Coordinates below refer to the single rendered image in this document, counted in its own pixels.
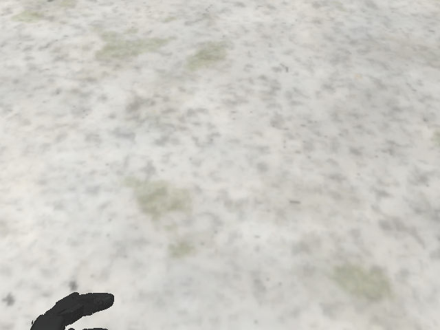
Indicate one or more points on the robot left hand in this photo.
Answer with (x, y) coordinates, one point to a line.
(71, 308)

